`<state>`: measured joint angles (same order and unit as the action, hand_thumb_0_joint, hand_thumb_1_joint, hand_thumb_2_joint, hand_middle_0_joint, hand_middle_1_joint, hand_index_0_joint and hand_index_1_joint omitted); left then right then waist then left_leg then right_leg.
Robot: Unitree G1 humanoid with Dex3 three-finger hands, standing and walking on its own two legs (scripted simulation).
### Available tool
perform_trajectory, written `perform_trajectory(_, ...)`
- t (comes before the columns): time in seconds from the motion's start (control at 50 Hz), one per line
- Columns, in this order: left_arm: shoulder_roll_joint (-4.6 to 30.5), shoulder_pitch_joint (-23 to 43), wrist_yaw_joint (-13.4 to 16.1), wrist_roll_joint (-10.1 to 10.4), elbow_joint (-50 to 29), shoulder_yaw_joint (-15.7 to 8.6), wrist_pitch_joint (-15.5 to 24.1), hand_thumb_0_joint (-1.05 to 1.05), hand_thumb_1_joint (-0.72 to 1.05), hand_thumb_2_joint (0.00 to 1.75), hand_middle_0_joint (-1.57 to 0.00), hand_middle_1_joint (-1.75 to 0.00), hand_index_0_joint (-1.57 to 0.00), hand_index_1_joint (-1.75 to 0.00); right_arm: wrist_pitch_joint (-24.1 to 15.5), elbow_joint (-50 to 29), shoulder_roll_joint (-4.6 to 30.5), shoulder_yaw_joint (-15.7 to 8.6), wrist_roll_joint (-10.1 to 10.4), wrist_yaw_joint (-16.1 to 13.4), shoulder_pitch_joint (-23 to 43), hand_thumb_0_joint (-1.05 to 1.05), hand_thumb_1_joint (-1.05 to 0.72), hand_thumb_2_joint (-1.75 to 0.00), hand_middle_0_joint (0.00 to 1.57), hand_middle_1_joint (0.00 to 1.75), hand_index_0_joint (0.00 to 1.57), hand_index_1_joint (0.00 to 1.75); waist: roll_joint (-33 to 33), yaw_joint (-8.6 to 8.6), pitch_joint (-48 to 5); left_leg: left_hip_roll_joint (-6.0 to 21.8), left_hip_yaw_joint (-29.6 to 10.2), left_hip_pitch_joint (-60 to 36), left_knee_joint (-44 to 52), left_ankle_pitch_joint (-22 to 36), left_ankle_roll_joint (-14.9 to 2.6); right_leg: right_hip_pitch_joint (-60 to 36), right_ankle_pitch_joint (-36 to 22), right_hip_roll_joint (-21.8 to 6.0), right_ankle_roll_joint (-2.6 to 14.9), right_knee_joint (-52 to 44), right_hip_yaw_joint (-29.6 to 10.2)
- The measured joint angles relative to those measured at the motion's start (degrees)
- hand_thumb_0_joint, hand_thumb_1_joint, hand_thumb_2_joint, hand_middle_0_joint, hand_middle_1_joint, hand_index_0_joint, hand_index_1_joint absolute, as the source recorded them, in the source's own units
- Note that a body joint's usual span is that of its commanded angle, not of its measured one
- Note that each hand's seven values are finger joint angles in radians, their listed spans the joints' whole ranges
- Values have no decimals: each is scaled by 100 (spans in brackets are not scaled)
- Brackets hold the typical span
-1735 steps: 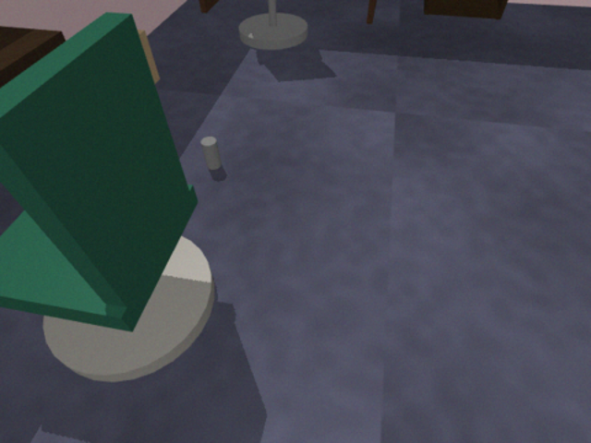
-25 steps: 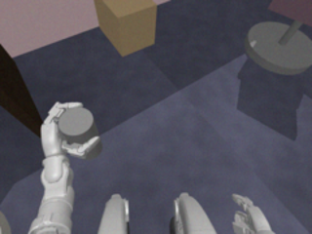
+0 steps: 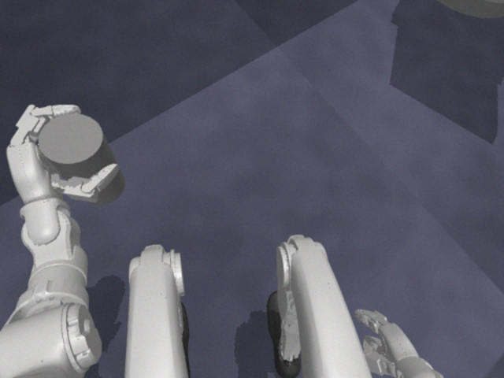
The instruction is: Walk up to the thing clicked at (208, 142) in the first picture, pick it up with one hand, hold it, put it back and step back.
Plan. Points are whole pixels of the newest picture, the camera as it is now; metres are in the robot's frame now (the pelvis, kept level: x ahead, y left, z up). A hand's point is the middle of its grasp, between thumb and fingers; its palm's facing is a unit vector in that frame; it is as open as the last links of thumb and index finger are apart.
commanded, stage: crouch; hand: left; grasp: from the side
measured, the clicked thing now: (89, 164) +0.44 +0.23 -0.06
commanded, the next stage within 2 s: lower in 0.90 s
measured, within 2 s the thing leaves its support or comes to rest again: neither
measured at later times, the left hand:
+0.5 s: hand (102, 169) +0.47 +0.24 -0.15, palm faces +0.26 -0.97 -0.02, open 11.0 cm
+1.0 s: hand (110, 176) +0.48 +0.25 -0.22, palm faces +0.24 -0.97 -0.03, open 11.0 cm
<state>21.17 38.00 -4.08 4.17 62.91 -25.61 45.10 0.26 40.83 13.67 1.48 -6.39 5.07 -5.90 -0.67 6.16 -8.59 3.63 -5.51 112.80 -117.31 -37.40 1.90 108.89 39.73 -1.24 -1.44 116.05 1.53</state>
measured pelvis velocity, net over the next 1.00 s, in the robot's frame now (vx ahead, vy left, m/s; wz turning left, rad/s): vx -0.01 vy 0.01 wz -0.12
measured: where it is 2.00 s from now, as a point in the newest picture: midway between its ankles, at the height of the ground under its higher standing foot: (231, 354)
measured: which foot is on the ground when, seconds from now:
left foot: down 0.00-1.00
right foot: down 0.00-1.00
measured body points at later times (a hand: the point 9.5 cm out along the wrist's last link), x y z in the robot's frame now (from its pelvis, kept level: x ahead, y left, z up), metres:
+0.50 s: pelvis -0.01 +0.00 -0.11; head +0.20 +0.05 +0.28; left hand +0.45 +0.29 -0.15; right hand +0.07 -0.28 -0.22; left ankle +0.09 +0.14 -0.41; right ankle +0.08 -0.13 -0.41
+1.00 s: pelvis -0.01 +0.01 -0.14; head +0.23 +0.08 +0.23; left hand +0.46 +0.30 -0.21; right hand +0.08 -0.28 -0.23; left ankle +0.09 +0.14 -0.41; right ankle +0.08 -0.13 -0.41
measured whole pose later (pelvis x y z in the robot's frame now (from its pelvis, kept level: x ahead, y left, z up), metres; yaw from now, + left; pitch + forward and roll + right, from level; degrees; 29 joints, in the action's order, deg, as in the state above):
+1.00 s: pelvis -0.01 +0.01 -0.14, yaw -7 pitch +24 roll -10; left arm 35.7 41.3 -6.9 3.8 67.0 -33.7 45.9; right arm 3.9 37.6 18.9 12.0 -12.4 7.3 -0.5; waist -5.4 11.9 5.9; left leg 2.3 -14.9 131.1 -145.3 -39.0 3.2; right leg 124.4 39.4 1.8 -3.2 139.4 5.9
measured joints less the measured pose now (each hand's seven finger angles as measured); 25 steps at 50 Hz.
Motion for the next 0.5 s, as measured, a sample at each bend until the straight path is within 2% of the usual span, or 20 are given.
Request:
perform_trajectory(0.2,486,433,-180,-79,357,-399,-38,2,-48,109,-72,-99,-65,-96,81,149,121,115,-86,28,-24,0,-93,-92,20,30,20,30,-83,199,354,-38,-177,975,-1093,10,39,944,-8,65,-16,1064,21)
perform_trajectory(0.5,959,563,-338,-77,524,-740,-88,2,-48,109,-72,-98,-66,-96,212,41,275,511,-274,73,126,0,-93,-91,20,30,20,30,-193,388,820,-64,-517,1589,-2046,-24,93,1482,-64,192,-60,1851,190)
